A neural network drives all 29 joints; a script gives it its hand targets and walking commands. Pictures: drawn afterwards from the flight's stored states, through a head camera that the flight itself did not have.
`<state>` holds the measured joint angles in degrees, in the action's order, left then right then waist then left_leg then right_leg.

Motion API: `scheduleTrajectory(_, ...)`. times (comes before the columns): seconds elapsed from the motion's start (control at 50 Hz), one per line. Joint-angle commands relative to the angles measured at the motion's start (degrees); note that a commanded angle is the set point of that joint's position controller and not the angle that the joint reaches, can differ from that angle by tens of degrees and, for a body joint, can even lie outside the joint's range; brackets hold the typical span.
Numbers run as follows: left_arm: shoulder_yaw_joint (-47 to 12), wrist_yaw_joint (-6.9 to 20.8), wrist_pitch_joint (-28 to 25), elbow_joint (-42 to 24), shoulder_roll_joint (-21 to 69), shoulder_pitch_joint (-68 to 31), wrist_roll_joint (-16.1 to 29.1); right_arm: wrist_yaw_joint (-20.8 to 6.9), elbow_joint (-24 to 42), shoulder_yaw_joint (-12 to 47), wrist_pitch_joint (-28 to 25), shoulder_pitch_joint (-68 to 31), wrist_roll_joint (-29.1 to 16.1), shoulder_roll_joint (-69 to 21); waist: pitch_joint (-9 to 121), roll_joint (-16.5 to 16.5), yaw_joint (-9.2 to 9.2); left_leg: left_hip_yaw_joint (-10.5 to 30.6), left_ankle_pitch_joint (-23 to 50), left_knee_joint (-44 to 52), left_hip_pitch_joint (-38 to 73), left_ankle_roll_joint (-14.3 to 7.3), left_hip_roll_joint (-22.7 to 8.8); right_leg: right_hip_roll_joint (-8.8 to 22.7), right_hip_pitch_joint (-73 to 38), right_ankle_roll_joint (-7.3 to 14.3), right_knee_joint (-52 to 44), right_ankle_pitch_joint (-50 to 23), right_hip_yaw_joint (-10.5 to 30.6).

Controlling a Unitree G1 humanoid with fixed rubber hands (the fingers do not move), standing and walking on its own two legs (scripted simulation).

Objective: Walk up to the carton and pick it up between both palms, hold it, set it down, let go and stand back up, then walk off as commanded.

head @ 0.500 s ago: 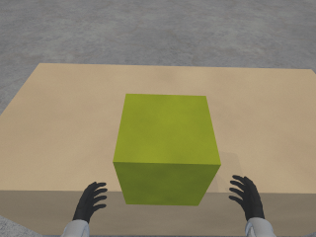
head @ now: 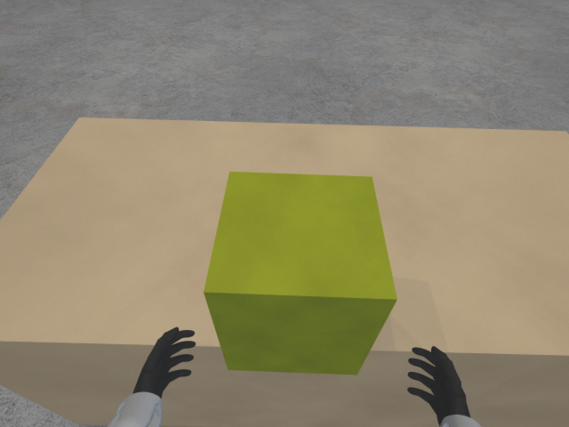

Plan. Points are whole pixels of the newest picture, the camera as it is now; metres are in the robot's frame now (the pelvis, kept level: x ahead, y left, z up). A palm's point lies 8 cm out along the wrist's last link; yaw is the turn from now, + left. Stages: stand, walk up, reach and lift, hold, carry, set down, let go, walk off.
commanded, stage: set down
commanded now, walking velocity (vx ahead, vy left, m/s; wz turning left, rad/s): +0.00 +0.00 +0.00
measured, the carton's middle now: (296, 278) +0.34 +0.01 +0.01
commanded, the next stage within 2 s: let go in 0.40 s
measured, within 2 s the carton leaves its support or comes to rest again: neither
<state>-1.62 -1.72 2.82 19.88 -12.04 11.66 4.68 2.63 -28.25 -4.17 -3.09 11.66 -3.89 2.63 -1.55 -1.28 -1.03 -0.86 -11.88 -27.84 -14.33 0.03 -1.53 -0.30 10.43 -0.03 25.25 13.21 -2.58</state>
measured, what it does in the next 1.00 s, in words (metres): stands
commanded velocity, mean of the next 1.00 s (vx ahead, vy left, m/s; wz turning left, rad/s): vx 0.00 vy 0.00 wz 0.00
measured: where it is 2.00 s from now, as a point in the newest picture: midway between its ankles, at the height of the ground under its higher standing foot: outside the picture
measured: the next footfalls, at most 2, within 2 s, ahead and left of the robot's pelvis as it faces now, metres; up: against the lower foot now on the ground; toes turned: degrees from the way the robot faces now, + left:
none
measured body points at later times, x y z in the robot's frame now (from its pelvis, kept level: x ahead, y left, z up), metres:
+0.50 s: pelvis +0.00 +0.00 +0.00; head -0.01 +0.01 +0.45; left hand +0.21 +0.21 -0.05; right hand +0.16 -0.21 -0.08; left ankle +0.04 +0.12 -0.74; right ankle +0.01 -0.12 -0.74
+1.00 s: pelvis +0.00 +0.00 +0.00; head -0.01 +0.00 +0.45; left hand +0.21 +0.21 -0.05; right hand +0.16 -0.23 -0.09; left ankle +0.04 +0.12 -0.74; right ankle +0.01 -0.12 -0.74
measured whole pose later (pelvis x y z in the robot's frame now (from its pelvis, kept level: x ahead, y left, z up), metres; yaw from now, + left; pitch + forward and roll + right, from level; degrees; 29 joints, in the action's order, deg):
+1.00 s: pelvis +0.00 +0.00 +0.00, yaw +0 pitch -3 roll -1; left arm -1.6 0.4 3.0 23.2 -12.0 10.0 -1.7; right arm -2.7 -35.7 -4.2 -1.2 11.6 -3.9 7.7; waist -2.0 0.3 -1.0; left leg -0.9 -12.1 -27.5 -12.3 0.1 -1.5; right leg -0.3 8.6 0.2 25.4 13.8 -2.6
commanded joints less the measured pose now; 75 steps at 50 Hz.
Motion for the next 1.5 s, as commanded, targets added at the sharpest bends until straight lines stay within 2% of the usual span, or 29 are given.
scheduleTrajectory(0.0,2.07,0.52,5.34,1.68,-7.40,-9.49,-1.96,-1.66,5.14,1.04,-1.91,-8.64,4.03,11.56,-2.54,2.60,3.90,-3.32,-7.86,10.24,6.65,0.56,0.66,-0.33,2.85,2.36,-6.62,8.81,2.62)
scheduleTrajectory(0.2,1.87,0.75,8.55,4.39,-5.41,-7.90,-3.96,-2.71,2.24,-0.73,-1.18,-9.44,5.57,14.36,-4.74,1.61,3.39,-3.74,-8.19,10.94,5.68,0.55,0.67,-1.40,1.40,2.29,-5.93,9.09,1.06)
scheduleTrajectory(0.42,0.95,0.82,11.20,7.01,-2.51,-5.72,-6.32,-4.69,-1.38,-2.65,-0.64,-9.13,7.00,16.96,-6.56,2.06,2.19,-3.91,-7.98,11.95,5.71,0.64,0.67,-2.53,-0.03,2.69,-5.51,9.97,-0.58)
scheduleTrajectory(0.62,1.52,1.22,11.93,7.21,-0.78,-3.40,-7.05,-6.24,-3.11,-2.64,-0.71,-7.48,7.37,17.80,-7.70,0.74,1.41,-4.41,-6.04,11.09,6.16,0.27,1.16,-2.23,0.87,3.01,-5.72,10.16,-0.66)
scheduleTrajectory(0.86,3.01,1.35,11.11,7.89,-0.25,-2.83,-7.25,-6.62,-2.72,-1.62,-2.10,-7.41,7.96,18.16,-6.04,0.31,1.59,-4.73,-4.66,9.75,6.25,0.17,1.48,-2.28,1.87,3.09,-5.73,10.55,-0.54)
scheduleTrajectory(0.88,2.95,1.31,10.94,7.54,-0.19,-2.31,-7.26,-6.55,-2.33,-1.53,-2.38,-6.93,7.89,18.22,-5.66,0.35,1.47,-4.74,-4.46,9.79,6.41,0.19,1.44,-2.36,1.47,3.04,-5.69,10.31,-0.64)
scheduleTrajectory(0.9,8.04,0.38,4.03,3.38,-17.87,-2.35,-7.75,-4.42,-4.38,-3.45,-0.91,-1.72,7.55,24.48,-1.36,0.99,2.52,2.03,-5.62,3.99,-0.98,-0.15,-2.56,4.41,4.43,1.98,-1.95,8.14,5.02)
scheduleTrajectory(0.92,8.34,0.55,1.19,3.35,-18.18,-2.87,-7.86,-3.93,-3.95,-3.71,-0.17,-2.02,7.58,25.16,-2.99,0.40,1.38,2.19,-13.65,3.95,-4.18,-0.53,-1.83,4.63,6.80,1.60,-3.42,15.99,5.97)
scheduleTrajectory(0.94,8.17,0.93,-0.39,3.55,-17.52,-3.10,-8.18,-3.82,-3.52,-3.71,0.30,-1.48,7.81,24.77,-4.75,-0.75,0.97,2.42,-18.70,3.55,-5.44,-1.06,-1.55,4.65,10.46,1.54,-4.46,22.20,6.38)
scheduleTrajectory(0.96,8.17,1.23,-1.64,3.43,-16.93,-3.59,-8.41,-3.83,-3.44,-3.56,0.52,-0.72,7.95,24.62,-5.87,-0.12,0.56,2.17,-21.38,2.74,-5.46,-1.46,-1.14,4.69,13.49,1.53,-5.08,25.51,6.91)
scheduleTrajectory(1.0,8.35,1.71,-3.25,4.18,-17.04,-2.92,-8.96,-4.19,-3.42,-3.47,0.58,0.56,8.04,24.65,-5.58,-1.27,0.42,2.24,-23.33,1.97,-4.90,-1.96,-0.76,4.34,15.14,1.62,-5.70,27.48,6.87)
scheduleTrajectory(1.06,8.75,1.90,-4.58,4.72,-17.02,-2.33,-8.76,-4.58,-4.23,-3.30,0.24,1.04,7.69,24.70,-1.31,-1.18,0.48,2.98,-18.38,1.26,-3.28,-2.71,-1.40,4.26,11.91,1.93,-2.98,21.16,6.37)
scheduleTrajectory(1.12,8.64,1.85,-5.62,4.82,-16.33,-1.55,-8.60,-4.60,-4.16,-3.05,0.01,-1.66,7.48,25.55,-0.05,1.18,1.16,5.60,-16.58,2.46,-4.87,-3.66,-3.16,3.73,8.83,1.99,0.29,13.93,4.90)
scheduleTrajectory(1.16,8.70,1.77,-6.18,4.78,-16.77,-1.33,-8.58,-4.60,-4.57,-2.94,0.17,-2.44,7.19,25.72,0.16,0.23,0.77,4.55,-13.86,1.13,-4.57,-3.64,-2.81,4.28,8.56,2.34,-0.22,12.42,5.43)
scheduleTrajectory(1.2,8.70,1.70,-6.68,4.60,-16.98,-1.04,-8.41,-4.54,-5.16,-2.90,0.20,-2.66,7.00,26.15,0.68,0.34,0.47,3.89,-7.09,-0.61,-2.22,-3.55,-2.78,4.94,8.72,2.45,-0.53,8.43,5.65)
scheduleTrajectory(1.24,8.59,1.52,-7.03,4.69,-17.20,-0.57,-8.11,-4.41,-5.57,-2.97,0.16,-2.33,6.77,26.44,2.91,-0.11,-0.05,4.18,0.79,-1.95,0.29,-3.47,-3.31,5.26,7.21,2.32,0.33,1.21,5.13)
scheduleTrajectory(1.26,8.55,1.34,-7.11,4.72,-17.30,0.16,-7.89,-4.41,-5.69,-2.92,0.17,-2.79,6.61,26.41,4.23,-0.21,0.27,3.87,3.67,-2.36,1.25,-3.29,-3.49,5.38,6.09,2.19,0.56,-1.21,4.78)
scheduleTrajectory(1.34,8.53,0.92,-7.11,4.84,-17.50,1.25,-7.56,-4.16,-6.07,-2.89,0.32,-3.05,6.51,26.44,5.62,-0.77,0.30,3.68,9.68,-2.89,2.46,-3.32,-3.77,5.69,3.74,2.29,1.30,-7.52,4.36)
scheduleTrajectory(1.48,8.35,0.82,-7.04,5.45,-17.46,1.55,-7.35,-4.00,-6.97,-2.71,0.59,-3.65,6.55,26.30,5.26,-1.24,0.53,4.01,7.27,-1.48,2.21,-3.23,-4.02,5.81,3.69,2.65,0.58,-4.32,4.25)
